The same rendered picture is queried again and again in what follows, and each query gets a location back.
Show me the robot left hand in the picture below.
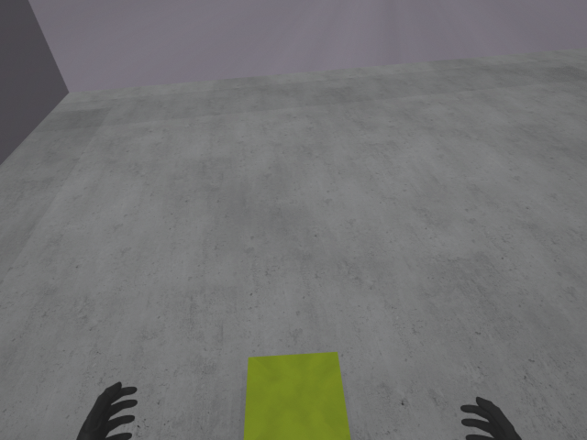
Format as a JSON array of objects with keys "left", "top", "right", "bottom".
[{"left": 76, "top": 381, "right": 138, "bottom": 440}]

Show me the robot right hand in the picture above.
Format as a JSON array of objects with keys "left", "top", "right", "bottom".
[{"left": 460, "top": 397, "right": 522, "bottom": 440}]

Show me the carton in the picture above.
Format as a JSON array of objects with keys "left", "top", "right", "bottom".
[{"left": 244, "top": 352, "right": 350, "bottom": 440}]

